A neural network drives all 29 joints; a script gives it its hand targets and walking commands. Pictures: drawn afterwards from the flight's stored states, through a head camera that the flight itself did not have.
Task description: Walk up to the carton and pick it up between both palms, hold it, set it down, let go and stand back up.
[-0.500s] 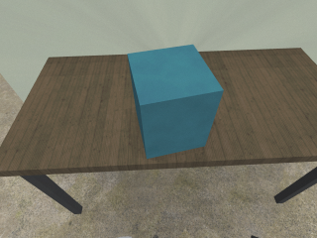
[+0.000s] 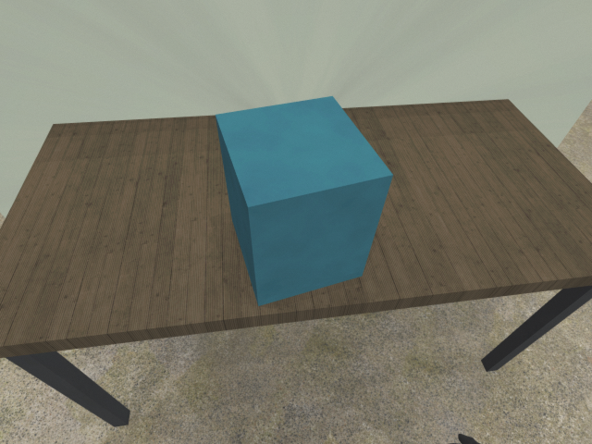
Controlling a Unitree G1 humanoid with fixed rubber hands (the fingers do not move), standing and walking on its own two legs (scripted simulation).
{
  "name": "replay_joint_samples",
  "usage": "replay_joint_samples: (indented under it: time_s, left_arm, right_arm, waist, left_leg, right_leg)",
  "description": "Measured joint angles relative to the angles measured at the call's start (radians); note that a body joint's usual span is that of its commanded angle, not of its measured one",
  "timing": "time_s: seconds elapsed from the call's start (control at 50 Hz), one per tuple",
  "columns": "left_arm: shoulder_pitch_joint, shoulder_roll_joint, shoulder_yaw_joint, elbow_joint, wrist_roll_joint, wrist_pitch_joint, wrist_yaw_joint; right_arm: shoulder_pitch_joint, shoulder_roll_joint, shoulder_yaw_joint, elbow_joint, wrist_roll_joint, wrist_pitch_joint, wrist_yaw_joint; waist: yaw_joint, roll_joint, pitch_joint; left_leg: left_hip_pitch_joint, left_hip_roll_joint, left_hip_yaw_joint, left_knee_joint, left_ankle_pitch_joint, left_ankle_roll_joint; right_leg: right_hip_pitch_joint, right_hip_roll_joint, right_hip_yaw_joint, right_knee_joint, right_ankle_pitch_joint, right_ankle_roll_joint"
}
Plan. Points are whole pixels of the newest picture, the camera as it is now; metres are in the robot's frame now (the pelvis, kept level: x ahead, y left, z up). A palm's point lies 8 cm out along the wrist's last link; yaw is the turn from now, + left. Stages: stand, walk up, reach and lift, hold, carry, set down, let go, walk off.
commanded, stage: walk up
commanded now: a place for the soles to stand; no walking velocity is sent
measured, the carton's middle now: (295, 202) +0.49 +0.01 +0.03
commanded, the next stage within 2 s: none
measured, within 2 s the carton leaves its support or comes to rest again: neither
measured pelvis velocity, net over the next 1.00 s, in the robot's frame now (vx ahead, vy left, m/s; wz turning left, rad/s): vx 0.04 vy -0.10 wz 0.25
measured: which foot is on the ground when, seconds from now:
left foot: down 0.00-0.30, up 0.32-0.72, down 0.74-1.00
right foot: down 0.00-0.00, up 0.02-0.26, down 0.28-1.00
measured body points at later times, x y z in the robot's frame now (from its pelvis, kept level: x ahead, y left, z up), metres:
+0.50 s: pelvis +0.02 -0.10 +0.00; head +0.03 -0.13 +0.45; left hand +0.10 +0.16 -0.11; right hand +0.07 -0.38 -0.14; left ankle +0.02 +0.04 -0.68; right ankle +0.08 -0.20 -0.73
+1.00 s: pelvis +0.04 -0.10 +0.00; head +0.05 -0.10 +0.45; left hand +0.06 +0.17 -0.11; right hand +0.20 -0.32 -0.12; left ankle +0.02 +0.03 -0.73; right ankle +0.08 -0.20 -0.73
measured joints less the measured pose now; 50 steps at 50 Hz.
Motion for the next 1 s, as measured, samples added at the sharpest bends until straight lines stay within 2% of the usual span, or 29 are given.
replay_joint_samples:
  time_s: [0.04, 0.08, 0.14, 0.18, 0.24, 0.28, 0.32, 0.36, 0.38, 0.42, 0.5, 0.58, 0.68, 0.74, 0.78, 0.84, 0.86, 0.92, 1.0]
  left_arm:
    - [0.0, 0.011, 0.009, -0.005, 0.03, 0.013, -0.01]
    - [-0.003, 0.014, 0.021, -0.008, 0.051, 0.029, -0.017]
    - [-0.014, 0.02, 0.033, -0.014, 0.059, 0.042, -0.028]
    - [-0.028, 0.022, 0.039, -0.02, 0.053, 0.042, -0.035]
    - [-0.051, 0.013, 0.043, -0.025, 0.037, 0.03, -0.043]
    - [-0.055, 0.012, 0.042, -0.032, 0.026, 0.012, -0.041]
    - [-0.066, 0.0, 0.038, -0.022, 0.023, 0.001, -0.028]
    - [-0.071, -0.011, 0.018, -0.011, 0.018, 0.005, -0.01]
    - [-0.075, -0.017, 0.01, -0.005, 0.015, 0.007, -0.002]
    - [-0.078, -0.028, 0.0, 0.001, 0.016, 0.007, 0.011]
    - [-0.075, -0.033, -0.006, 0.004, 0.03, 0.002, 0.025]
    - [-0.067, -0.023, -0.004, 0.005, 0.036, -0.003, 0.036]
    - [-0.057, 0.006, 0.002, 0.006, 0.034, 0.005, 0.038]
    - [-0.048, 0.023, 0.001, 0.009, 0.023, 0.016, 0.03]
    - [-0.044, 0.03, 0.001, 0.017, 0.01, 0.023, 0.023]
    - [-0.03, 0.022, -0.004, 0.012, 0.003, 0.029, 0.017]
    - [-0.028, 0.019, -0.007, 0.008, 0.001, 0.024, 0.016]
    - [-0.026, 0.003, -0.016, -0.006, 0.007, -0.005, 0.016]
    - [-0.02, -0.005, -0.029, -0.015, 0.007, -0.011, 0.014]
  right_arm:
    - [0.025, 0.005, -0.007, -0.008, -0.023, -0.011, -0.015]
    - [0.048, 0.003, -0.013, -0.004, -0.042, -0.018, -0.032]
    - [0.081, 0.002, -0.024, 0.017, -0.056, -0.024, -0.048]
    - [0.106, 0.001, -0.031, 0.033, -0.056, -0.023, -0.051]
    - [0.134, -0.009, -0.043, 0.052, -0.043, -0.009, -0.042]
    - [0.151, -0.016, -0.047, 0.058, -0.033, 0.004, -0.032]
    - [0.153, -0.022, -0.053, 0.063, -0.022, 0.021, -0.022]
    - [0.152, -0.019, -0.056, 0.056, -0.016, 0.042, -0.02]
    - [0.15, -0.017, -0.057, 0.048, -0.017, 0.048, -0.02]
    - [0.142, -0.016, -0.058, 0.03, -0.019, 0.047, -0.021]
    - [0.135, -0.015, -0.063, 0.001, -0.027, 0.035, -0.014]
    - [0.123, -0.011, -0.072, -0.015, -0.032, 0.041, -0.004]
    - [0.098, 0.002, -0.079, -0.039, -0.03, 0.032, 0.008]
    - [0.093, 0.01, -0.08, -0.055, -0.027, 0.012, 0.01]
    - [0.081, 0.021, -0.074, -0.056, -0.028, 0.005, 0.007]
    - [0.075, 0.029, -0.061, -0.052, -0.02, 0.003, -0.001]
    - [0.072, 0.031, -0.057, -0.05, -0.019, 0.004, -0.004]
    - [0.053, 0.024, -0.043, -0.041, -0.012, 0.009, -0.001]
    - [0.036, 0.024, -0.034, -0.039, -0.004, 0.014, 0.009]
  waist:
    - [0.001, -0.01, 0.004]
    - [0.002, -0.006, 0.013]
    - [-0.014, 0.002, 0.033]
    - [-0.027, 0.003, 0.045]
    - [-0.044, 0.009, 0.058]
    - [-0.047, 0.008, 0.054]
    - [-0.039, 0.025, 0.06]
    - [-0.033, 0.028, 0.05]
    - [-0.029, 0.028, 0.048]
    - [-0.02, 0.029, 0.053]
    - [-0.003, 0.029, 0.061]
    - [0.011, 0.022, 0.06]
    - [0.026, 0.004, 0.06]
    - [0.019, -0.01, 0.048]
    - [0.011, -0.034, 0.046]
    - [-0.011, -0.023, 0.023]
    - [-0.013, -0.022, 0.019]
    - [-0.007, 0.001, 0.024]
    - [-0.001, 0.023, 0.003]
  left_leg:
    - [0.0, -0.005, 0.005, 0.004, -0.004, 0.002]
    - [0.006, 0.009, 0.007, 0.012, -0.011, 0.001]
    - [0.029, 0.034, 0.001, -0.005, -0.005, -0.011]
    - [0.045, 0.046, -0.008, -0.023, 0.005, -0.023]
    - [0.051, 0.065, -0.025, -0.013, 0.0, -0.039]
    - [0.031, 0.077, -0.04, 0.044, -0.033, -0.04]
    - [-0.002, 0.086, -0.087, 0.142, -0.13, -0.021]
    - [-0.059, 0.039, -0.142, 0.276, -0.259, -0.01]
    - [-0.087, 0.014, -0.157, 0.337, -0.275, -0.008]
    - [-0.126, -0.024, -0.172, 0.412, -0.263, -0.009]
    - [-0.162, -0.062, -0.174, 0.46, -0.216, -0.025]
    - [-0.157, -0.07, -0.167, 0.413, -0.196, -0.034]
    - [-0.102, -0.056, -0.146, 0.252, -0.166, -0.02]
    - [-0.037, -0.066, -0.139, 0.098, -0.043, 0.0]
    - [-0.039, -0.091, -0.142, 0.099, -0.032, 0.003]
    - [-0.046, -0.095, -0.176, 0.09, -0.045, 0.01]
    - [-0.043, -0.097, -0.184, 0.079, -0.041, 0.009]
    - [-0.034, -0.092, -0.204, 0.074, -0.038, -0.002]
    - [-0.014, -0.09, -0.219, 0.051, -0.035, -0.008]
  right_leg:
    - [-0.025, -0.014, -0.024, 0.053, -0.031, -0.003]
    - [-0.068, -0.032, -0.088, 0.145, -0.114, -0.001]
    - [-0.124, -0.07, -0.143, 0.24, -0.164, 0.004]
    - [-0.143, -0.099, -0.152, 0.242, -0.143, 0.007]
    - [-0.124, -0.13, -0.162, 0.16, -0.057, 0.005]
    - [-0.075, -0.133, -0.173, 0.069, 0.017, -0.002]
    - [-0.077, -0.109, -0.188, 0.096, 0.04, -0.008]
    - [-0.084, -0.107, -0.2, 0.125, 0.002, -0.021]
    - [-0.08, -0.109, -0.207, 0.119, -0.005, -0.03]
    - [-0.062, -0.111, -0.223, 0.087, 0.008, -0.039]
    - [-0.033, -0.115, -0.257, 0.04, 0.025, -0.049]
    - [-0.021, -0.128, -0.293, 0.033, 0.019, -0.054]
    - [-0.036, -0.151, -0.331, 0.071, -0.009, -0.049]
    - [-0.062, -0.177, -0.351, 0.132, -0.046, -0.032]
    - [-0.072, -0.192, -0.334, 0.163, -0.101, -0.018]
    - [-0.077, -0.143, -0.271, 0.179, -0.211, -0.01]
    - [-0.068, -0.134, -0.256, 0.152, -0.197, -0.01]
    - [-0.022, -0.118, -0.263, 0.045, 0.021, -0.011]
    - [0.005, -0.114, -0.276, 0.026, -0.023, -0.013]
